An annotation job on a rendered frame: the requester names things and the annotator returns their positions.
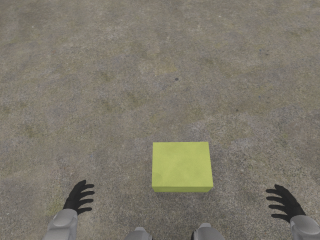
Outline robot left thigh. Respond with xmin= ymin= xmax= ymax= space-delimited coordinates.
xmin=124 ymin=230 xmax=152 ymax=240

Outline robot right hand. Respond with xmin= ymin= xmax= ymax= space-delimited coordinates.
xmin=265 ymin=184 xmax=306 ymax=223

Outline right robot shin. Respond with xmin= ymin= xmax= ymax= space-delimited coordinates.
xmin=198 ymin=223 xmax=211 ymax=229

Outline robot left hand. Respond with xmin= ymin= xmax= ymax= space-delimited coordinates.
xmin=63 ymin=180 xmax=95 ymax=216

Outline carton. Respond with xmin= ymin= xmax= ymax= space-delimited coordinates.
xmin=151 ymin=141 xmax=214 ymax=193

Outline robot left forearm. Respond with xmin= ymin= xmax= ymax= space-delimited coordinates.
xmin=42 ymin=208 xmax=78 ymax=240

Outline robot right forearm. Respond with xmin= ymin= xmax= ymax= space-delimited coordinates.
xmin=290 ymin=215 xmax=320 ymax=240

